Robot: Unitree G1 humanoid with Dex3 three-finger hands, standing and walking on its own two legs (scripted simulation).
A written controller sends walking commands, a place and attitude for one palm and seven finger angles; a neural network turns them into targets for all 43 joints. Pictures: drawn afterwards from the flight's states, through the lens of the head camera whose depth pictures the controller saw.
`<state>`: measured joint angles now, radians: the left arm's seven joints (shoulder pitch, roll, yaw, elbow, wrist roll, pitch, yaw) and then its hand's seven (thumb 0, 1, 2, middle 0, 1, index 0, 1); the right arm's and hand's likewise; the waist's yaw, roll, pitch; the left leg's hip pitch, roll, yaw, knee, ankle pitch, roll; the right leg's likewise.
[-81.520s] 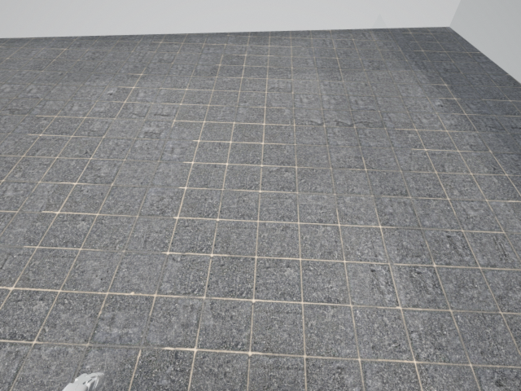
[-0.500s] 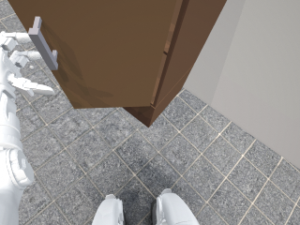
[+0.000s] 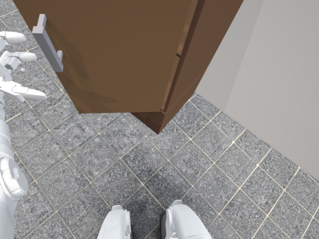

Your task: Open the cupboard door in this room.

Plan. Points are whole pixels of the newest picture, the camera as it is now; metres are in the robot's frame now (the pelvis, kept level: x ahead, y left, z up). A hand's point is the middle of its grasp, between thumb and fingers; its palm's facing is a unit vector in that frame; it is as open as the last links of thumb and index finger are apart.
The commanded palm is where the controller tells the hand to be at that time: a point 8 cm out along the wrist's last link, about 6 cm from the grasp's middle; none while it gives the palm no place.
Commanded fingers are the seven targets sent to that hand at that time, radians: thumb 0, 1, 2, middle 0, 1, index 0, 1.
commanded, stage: move the hooked fingers beside the handle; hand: left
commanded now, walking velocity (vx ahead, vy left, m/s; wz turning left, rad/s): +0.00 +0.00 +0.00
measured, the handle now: (51, 45) +0.56 +0.23 +0.06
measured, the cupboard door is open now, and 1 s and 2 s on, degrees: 43 43 43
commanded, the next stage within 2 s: slide the fingers in behind the handle in 0.92 s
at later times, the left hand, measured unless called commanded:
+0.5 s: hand (21, 69) +0.49 +0.28 +0.06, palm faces +0.07 -1.00 -0.01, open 13.9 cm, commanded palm +0.47 +0.32 +0.06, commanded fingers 0.00 -0.50 0.30 -0.30 -1.20 -0.30 -1.20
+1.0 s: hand (18, 69) +0.49 +0.29 +0.06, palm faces +0.05 -1.00 -0.02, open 13.9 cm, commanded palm +0.47 +0.32 +0.06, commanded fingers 0.00 -0.50 0.30 -0.30 -1.20 -0.30 -1.20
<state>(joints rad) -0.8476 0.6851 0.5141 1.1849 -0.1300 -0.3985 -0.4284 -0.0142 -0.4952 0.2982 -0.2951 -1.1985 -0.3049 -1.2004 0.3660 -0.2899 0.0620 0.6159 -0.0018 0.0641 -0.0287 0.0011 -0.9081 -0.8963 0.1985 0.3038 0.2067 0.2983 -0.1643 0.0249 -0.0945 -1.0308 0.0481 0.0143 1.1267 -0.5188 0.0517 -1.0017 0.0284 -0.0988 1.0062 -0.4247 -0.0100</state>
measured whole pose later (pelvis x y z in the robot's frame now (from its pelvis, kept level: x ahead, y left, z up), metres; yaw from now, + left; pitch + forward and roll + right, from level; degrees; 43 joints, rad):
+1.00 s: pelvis +0.00 +0.00 +0.00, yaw +0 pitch +25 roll -6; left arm -0.87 0.72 0.53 1.18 -0.13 -0.37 -0.47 -0.01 -0.50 0.30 -0.29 -1.20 -0.30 -1.20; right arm 0.37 -0.29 0.07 0.62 0.00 0.06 -0.03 0.00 -0.91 -0.90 0.20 0.30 0.21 0.30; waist -0.17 0.02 -0.09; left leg -1.07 0.05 0.00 1.15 -0.52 0.05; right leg -1.03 0.03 -0.11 1.01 -0.43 -0.01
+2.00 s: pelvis +0.01 -0.01 +0.00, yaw +1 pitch +24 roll -4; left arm -0.84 0.54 0.42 1.13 -0.13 -0.41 -0.30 -0.01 -0.50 0.30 -0.28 -1.20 -0.30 -1.20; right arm 0.37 -0.27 0.05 0.64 0.00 0.06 -0.01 0.00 -0.91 -0.90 0.20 0.30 0.21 0.30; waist -0.15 0.03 -0.11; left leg -1.00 0.04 0.01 1.10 -0.52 0.04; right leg -0.98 0.03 -0.10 1.01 -0.44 -0.02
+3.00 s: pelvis +0.00 -0.01 +0.00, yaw +0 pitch +23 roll -4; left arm -0.84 0.50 0.42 1.14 -0.11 -0.43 -0.26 -0.01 -0.15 0.45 -0.31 -1.23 -0.33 -1.24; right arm 0.37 -0.27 0.04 0.63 -0.01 0.05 0.00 0.00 -0.91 -0.90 0.20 0.30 0.21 0.30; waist -0.16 0.03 -0.12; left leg -1.00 0.04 0.02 1.11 -0.52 0.04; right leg -0.99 0.02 -0.08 1.02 -0.44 -0.02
